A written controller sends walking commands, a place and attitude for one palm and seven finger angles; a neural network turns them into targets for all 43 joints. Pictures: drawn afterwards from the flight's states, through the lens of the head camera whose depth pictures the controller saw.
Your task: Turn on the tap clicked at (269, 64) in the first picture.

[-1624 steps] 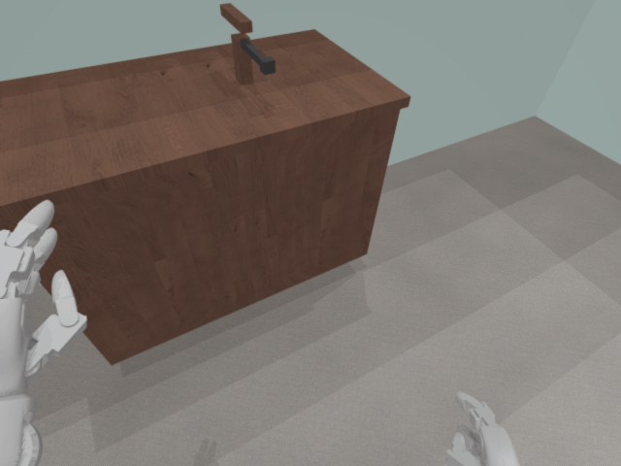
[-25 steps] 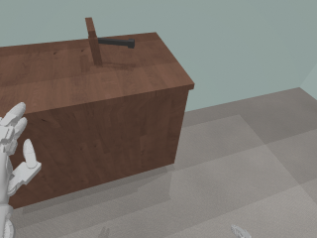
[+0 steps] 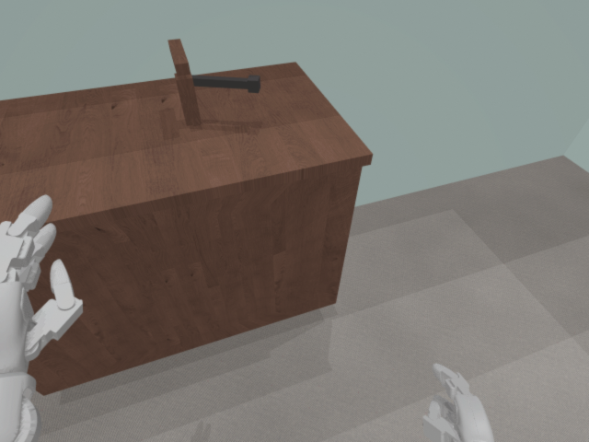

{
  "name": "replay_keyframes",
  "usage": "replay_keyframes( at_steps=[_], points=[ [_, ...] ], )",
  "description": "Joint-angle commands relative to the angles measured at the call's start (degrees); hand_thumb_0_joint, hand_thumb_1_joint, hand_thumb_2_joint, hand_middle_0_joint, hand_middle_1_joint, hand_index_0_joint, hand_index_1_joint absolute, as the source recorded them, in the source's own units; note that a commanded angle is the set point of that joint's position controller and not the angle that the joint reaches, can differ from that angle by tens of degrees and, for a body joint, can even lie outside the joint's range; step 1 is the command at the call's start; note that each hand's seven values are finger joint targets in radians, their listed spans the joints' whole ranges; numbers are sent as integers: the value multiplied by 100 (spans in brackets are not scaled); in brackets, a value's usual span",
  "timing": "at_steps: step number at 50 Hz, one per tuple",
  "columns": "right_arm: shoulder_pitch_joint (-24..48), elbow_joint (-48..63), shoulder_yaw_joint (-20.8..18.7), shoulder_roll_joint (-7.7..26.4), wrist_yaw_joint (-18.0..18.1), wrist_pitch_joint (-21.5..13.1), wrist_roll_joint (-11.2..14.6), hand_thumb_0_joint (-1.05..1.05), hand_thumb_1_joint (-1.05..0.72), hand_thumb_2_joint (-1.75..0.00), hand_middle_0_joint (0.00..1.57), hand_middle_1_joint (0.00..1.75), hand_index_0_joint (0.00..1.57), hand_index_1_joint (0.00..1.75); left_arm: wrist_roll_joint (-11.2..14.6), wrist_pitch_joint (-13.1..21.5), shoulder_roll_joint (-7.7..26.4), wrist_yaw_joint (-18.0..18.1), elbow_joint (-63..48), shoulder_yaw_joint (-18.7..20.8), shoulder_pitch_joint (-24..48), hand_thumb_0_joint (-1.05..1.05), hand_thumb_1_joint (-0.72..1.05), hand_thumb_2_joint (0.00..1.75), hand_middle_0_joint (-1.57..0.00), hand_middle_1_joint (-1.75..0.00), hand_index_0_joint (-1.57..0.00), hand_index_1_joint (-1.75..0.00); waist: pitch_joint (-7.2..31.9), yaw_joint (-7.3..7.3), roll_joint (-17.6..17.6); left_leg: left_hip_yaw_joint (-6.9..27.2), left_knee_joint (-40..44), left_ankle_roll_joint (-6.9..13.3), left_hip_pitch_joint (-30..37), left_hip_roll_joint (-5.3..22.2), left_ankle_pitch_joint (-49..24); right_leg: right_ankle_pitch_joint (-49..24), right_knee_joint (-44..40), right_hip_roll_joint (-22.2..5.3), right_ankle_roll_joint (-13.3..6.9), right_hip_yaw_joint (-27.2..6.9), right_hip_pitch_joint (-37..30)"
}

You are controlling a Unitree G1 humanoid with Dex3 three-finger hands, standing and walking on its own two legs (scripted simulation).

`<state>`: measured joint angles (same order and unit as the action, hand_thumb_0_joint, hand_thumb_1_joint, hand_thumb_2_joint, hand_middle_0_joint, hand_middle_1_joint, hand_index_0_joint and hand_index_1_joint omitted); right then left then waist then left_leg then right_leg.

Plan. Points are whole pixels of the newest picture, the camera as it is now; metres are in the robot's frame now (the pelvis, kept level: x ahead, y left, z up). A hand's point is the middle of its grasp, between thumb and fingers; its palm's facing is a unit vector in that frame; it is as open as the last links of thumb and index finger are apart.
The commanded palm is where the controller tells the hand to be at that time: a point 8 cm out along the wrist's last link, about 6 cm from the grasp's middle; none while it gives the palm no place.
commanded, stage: stand and check the lever's angle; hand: left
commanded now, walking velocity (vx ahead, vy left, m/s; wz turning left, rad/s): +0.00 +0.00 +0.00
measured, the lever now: (253, 84) +0.80 +0.16 +0.11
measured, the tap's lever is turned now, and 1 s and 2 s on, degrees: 66 66 66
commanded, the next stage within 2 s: stand and wait in 0.12 s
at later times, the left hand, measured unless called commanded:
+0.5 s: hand (55, 325) +0.19 +0.26 +0.15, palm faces +0.40 -0.84 -0.36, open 7.4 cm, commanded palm +0.13 +0.29 +0.18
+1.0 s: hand (52, 319) +0.19 +0.26 +0.16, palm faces +0.41 -0.84 -0.35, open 7.4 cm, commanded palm +0.14 +0.30 +0.18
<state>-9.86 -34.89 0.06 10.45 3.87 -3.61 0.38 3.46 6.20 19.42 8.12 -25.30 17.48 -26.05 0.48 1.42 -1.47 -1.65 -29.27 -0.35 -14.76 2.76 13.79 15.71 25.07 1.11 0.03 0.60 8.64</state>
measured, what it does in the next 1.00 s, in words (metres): stands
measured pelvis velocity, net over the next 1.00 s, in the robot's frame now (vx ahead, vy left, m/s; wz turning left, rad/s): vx -0.02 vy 0.02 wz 0.01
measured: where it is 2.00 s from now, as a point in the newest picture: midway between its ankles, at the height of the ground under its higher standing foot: outside the picture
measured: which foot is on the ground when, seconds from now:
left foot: down 0.00-1.00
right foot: down 0.00-1.00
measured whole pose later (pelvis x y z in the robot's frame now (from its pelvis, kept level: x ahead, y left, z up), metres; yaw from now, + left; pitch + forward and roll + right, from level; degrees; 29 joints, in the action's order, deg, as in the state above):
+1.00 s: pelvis -0.02 +0.02 +0.00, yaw +0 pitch -1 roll -2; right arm -10.0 -35.3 -0.4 11.1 4.6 -4.6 -0.1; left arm 2.7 7.5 19.2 8.6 -25.1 17.2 -26.0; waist -0.1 1.0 -1.4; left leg -1.8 -26.0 1.0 -15.1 1.5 10.3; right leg 12.0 21.4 -0.1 1.3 0.5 8.7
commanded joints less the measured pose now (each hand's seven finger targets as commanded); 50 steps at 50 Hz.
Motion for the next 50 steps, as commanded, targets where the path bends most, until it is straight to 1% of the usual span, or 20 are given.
replay_keyframes(
  at_steps=[1,2,5,6,9,13,16,18,21,25,26,29,31,34,36,38,41,45,46,50],
  points=[
    [633,877,-281,773,105,-312,-17,0,-90,-90,20,30,20,30,-43,405,1105,127,-1317,664,696,0,90,90,-20,-30,-20,-30,469,-104,-103,310,503,164,400,80,-670,-1043,-630,-335,-113,-543,209],
    [609,856,-270,744,103,-317,-10,0,-90,-90,20,30,20,30,-42,419,993,120,-1279,582,643,0,90,90,-20,-30,-20,-30,454,-108,-94,311,522,168,406,82,-689,-1045,-632,-328,-115,-517,196],
    [618,854,-277,761,108,-329,-19,0,-90,-90,20,30,20,30,-47,441,1008,141,-1225,620,517,0,90,90,-20,-30,-20,-30,441,-92,-225,336,646,165,373,81,-545,-870,-663,-283,-95,-450,197],
    [622,862,-297,776,118,-329,-29,0,-90,-90,20,30,20,30,-48,449,1086,145,-1224,710,493,0,90,90,-20,-30,-20,-30,452,-85,-203,359,679,162,367,75,-534,-822,-680,-273,-96,-436,177],
    [591,853,-294,777,109,-336,-13,0,-90,-90,20,30,20,30,-42,470,958,134,-1091,618,369,0,90,90,-20,-30,-20,-30,395,-94,-103,362,713,152,337,73,-453,-743,-724,-252,-82,-401,215],
    [610,853,-297,791,120,-357,-15,0,-90,-90,20,30,20,30,-65,510,919,140,-1090,580,420,0,90,90,-20,-30,-20,-30,308,-98,-257,409,899,153,234,100,0,-399,-764,-196,-60,-347,281],
    [629,858,-317,817,136,-388,-27,0,-90,-90,20,30,20,30,-85,530,1032,154,-1155,668,454,0,90,90,-20,-30,-20,-30,369,-92,-259,450,957,160,224,94,79,-401,-741,-174,-57,-317,228],
    [614,852,-298,798,133,-408,-25,0,-90,-90,20,30,20,30,-91,539,930,152,-1137,589,422,0,90,90,-20,-30,-20,-30,320,-92,-298,459,998,169,179,111,189,-372,-730,-157,-48,-303,239],
    [617,841,-316,828,137,-444,-40,0,-90,-90,20,30,20,30,-110,553,1014,168,-1199,655,475,0,90,90,-20,-30,-20,-30,387,-90,-324,497,1038,158,177,101,250,-375,-708,-140,-47,-284,198],
    [592,819,-307,782,135,-457,-32,0,-90,-90,20,30,20,30,-107,553,929,175,-1203,614,422,0,90,90,-20,-30,-20,-30,482,-88,-189,417,940,159,251,86,99,-571,-697,-151,-42,-312,153],
    [604,816,-327,813,141,-467,-48,0,-90,-90,20,30,20,30,-110,556,996,176,-1262,670,460,0,90,90,-20,-30,-20,-30,522,-93,-321,424,923,146,276,70,-11,-633,-693,-166,-53,-331,135],
    [597,806,-303,778,127,-454,-40,0,-90,-90,20,30,20,30,-90,523,906,163,-1165,608,396,0,90,90,-20,-30,-20,-30,513,-85,-135,378,838,135,319,68,-278,-791,-695,-179,-39,-327,144],
    [621,808,-322,807,127,-452,-49,0,-90,-90,20,30,20,30,-102,520,938,161,-1221,611,508,0,90,90,-20,-30,-20,-30,511,-95,-252,407,868,118,329,68,-234,-710,-708,-171,-47,-327,169],
    [635,821,-291,769,122,-432,-31,0,-90,-90,20,30,20,30,-99,513,869,163,-1159,555,492,0,90,90,-20,-30,-20,-30,457,-87,-236,416,928,137,302,82,-115,-685,-707,-148,-38,-304,180],
    [664,830,-302,793,134,-429,-50,0,-90,-90,20,30,20,30,-102,508,979,166,-1189,636,528,0,90,90,-20,-30,-20,-30,448,-85,-230,417,940,129,312,68,-77,-666,-742,-153,-39,-304,197],
    [640,838,-284,766,126,-417,-39,0,-90,-90,20,30,20,30,-95,508,868,156,-1145,567,460,0,90,90,-20,-30,-20,-30,437,-80,-212,421,955,129,245,79,-44,-652,-730,-147,-33,-299,148],
    [656,850,-305,801,128,-413,-49,0,-90,-90,20,30,20,30,-110,514,976,162,-1252,643,549,0,90,90,-20,-30,-20,-30,521,-78,-294,419,944,116,272,58,-175,-749,-699,-138,-38,-282,78],
    [638,870,-285,786,119,-415,-35,0,-90,-90,20,30,20,30,-102,525,895,160,-1282,578,469,0,90,90,-20,-30,-20,-30,574,-70,-304,435,964,127,314,86,-304,-872,-619,-115,-23,-227,22],
    [658,880,-294,808,129,-417,-51,0,-90,-90,20,30,20,30,-102,520,985,164,-1268,646,482,0,90,90,-20,-30,-20,-30,531,-73,-351,451,980,118,295,75,-300,-837,-642,-120,-24,-230,51],
    [629,876,-281,782,118,-405,-32,0,-90,-90,20,30,20,30,-79,495,895,157,-1201,586,365,0,90,90,-20,-30,-20,-30,564,-73,-220,374,846,113,356,58,-597,-1000,-670,-159,-20,-245,55]
  ],
)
